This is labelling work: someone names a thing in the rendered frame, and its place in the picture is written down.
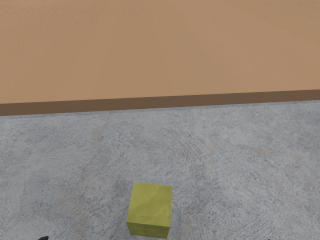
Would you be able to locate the carton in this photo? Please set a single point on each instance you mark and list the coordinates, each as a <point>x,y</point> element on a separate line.
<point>149,212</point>

